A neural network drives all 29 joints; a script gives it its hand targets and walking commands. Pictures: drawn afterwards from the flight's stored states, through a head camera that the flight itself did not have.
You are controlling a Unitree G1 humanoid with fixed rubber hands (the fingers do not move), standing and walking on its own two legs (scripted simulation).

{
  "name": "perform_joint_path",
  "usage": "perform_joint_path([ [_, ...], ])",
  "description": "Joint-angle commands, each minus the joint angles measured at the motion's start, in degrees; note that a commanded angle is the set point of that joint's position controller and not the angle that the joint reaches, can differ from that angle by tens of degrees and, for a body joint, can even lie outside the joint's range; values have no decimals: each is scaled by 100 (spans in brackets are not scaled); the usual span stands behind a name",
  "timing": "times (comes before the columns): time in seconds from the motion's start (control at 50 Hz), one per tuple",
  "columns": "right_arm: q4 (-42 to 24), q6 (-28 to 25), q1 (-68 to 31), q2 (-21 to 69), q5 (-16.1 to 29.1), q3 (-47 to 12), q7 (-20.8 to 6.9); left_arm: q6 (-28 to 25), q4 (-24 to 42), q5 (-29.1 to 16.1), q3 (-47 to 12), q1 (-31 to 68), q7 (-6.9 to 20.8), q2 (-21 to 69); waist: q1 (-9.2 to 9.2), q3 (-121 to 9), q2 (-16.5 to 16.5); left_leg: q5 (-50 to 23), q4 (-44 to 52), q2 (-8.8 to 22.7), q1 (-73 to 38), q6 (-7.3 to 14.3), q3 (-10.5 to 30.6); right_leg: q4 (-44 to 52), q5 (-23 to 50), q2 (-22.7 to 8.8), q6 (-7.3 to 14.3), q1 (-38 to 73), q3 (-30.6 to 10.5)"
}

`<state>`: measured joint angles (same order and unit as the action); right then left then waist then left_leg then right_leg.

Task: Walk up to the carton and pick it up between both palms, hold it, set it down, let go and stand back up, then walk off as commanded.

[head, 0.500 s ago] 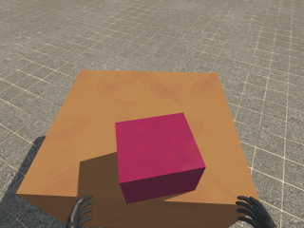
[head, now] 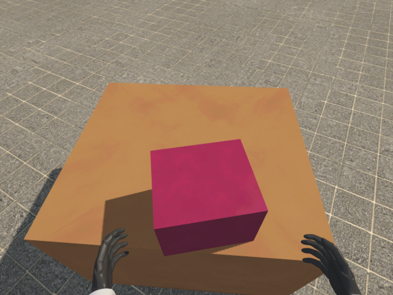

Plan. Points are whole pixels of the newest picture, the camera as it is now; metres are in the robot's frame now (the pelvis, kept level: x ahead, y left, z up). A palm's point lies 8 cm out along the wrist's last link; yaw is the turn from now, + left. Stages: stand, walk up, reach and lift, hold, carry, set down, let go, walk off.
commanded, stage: reach and lift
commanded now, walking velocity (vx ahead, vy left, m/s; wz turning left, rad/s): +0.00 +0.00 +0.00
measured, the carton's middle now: (202, 196) +0.40 +0.04 -0.11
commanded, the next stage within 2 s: none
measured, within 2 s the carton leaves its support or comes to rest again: neither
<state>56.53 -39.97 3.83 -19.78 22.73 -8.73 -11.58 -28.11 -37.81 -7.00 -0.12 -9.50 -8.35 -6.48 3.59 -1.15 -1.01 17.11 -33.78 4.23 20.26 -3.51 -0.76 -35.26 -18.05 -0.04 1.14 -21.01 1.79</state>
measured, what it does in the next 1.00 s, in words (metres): stands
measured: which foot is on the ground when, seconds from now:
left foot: down 0.00-1.00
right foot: down 0.00-1.00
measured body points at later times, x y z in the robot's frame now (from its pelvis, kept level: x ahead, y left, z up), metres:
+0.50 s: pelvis +0.02 +0.00 +0.01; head +0.06 +0.00 +0.46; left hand +0.23 +0.24 -0.03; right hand +0.29 -0.23 -0.03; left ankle +0.00 +0.16 -0.73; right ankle +0.00 -0.11 -0.73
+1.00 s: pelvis +0.01 -0.01 +0.01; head +0.04 -0.01 +0.46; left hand +0.29 +0.24 -0.01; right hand +0.37 -0.22 +0.02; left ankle +0.00 +0.16 -0.73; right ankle +0.00 -0.11 -0.73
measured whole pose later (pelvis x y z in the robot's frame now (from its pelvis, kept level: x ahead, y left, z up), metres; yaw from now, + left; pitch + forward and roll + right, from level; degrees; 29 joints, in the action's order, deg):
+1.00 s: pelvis +0.01 -0.01 +0.01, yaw +0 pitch +9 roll +0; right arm 62.9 -26.1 -24.4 -22.7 25.8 -13.0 -9.0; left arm -18.6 -45.4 -9.4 3.9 11.5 -5.9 -8.9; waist 5.6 -6.2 -0.3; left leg 13.4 -26.8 5.1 22.5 -4.2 -0.5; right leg -27.6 -14.0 1.0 1.5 -22.9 2.1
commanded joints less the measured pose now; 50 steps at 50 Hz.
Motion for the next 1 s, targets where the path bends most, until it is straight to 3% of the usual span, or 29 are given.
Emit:
perform_joint_path([
  [0.0, -685, -321, -930, -948, 44, 271, 46, -340, 794, 2, 215, 751, -11, -423, 51, -848, -238, -940, 329, -542, -161, 132, -204, 690, 455, 249, -38, 402, -286],
  [0.22, -551, -266, -1471, -1024, 118, 161, 145, -269, 935, 47, 368, 808, 87, -433, 90, -1277, -243, -2009, 296, -553, -447, 72, -195, 699, 1554, 318, -74, 794, -343],
  [0.38, -462, -116, -1932, -1096, 192, 111, 166, -154, 1044, 52, 409, 1042, 167, -509, 42, -1434, -155, -2418, 428, -518, -639, 19, -207, 850, 1920, 363, -67, 954, -300],
  [0.76, -473, 680, -3740, -1234, 301, -17, 209, 387, 570, -172, 540, 2616, 210, -770, 151, -2062, -156, -2256, 726, -464, -360, 10, -297, 974, 1947, 340, -95, 1137, -173],
  [0.98, -61, 1194, -4960, -1210, 394, -167, 315, 671, 136, -285, 563, 3779, 246, -940, 240, -2493, -143, -2020, 770, -450, 64, 22, -318, 873, 1968, 294, -146, 1194, -165],
])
